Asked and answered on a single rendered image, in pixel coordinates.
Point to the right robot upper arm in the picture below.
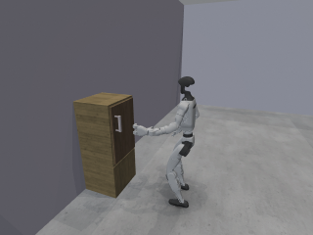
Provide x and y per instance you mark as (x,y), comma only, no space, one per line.
(197,111)

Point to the cupboard door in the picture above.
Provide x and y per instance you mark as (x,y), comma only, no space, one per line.
(122,142)

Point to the robot left shin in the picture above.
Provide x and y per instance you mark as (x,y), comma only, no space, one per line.
(174,184)

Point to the handle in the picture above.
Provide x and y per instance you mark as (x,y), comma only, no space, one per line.
(119,123)

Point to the left robot upper arm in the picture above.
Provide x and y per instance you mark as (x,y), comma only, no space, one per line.
(182,109)

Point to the left robot forearm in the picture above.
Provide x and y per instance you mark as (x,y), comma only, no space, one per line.
(162,130)

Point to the robot right hand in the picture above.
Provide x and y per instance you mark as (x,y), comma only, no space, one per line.
(177,131)

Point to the robot left hand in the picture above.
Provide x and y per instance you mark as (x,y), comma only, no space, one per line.
(140,130)

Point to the robot left foot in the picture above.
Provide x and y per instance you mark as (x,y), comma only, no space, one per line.
(176,203)

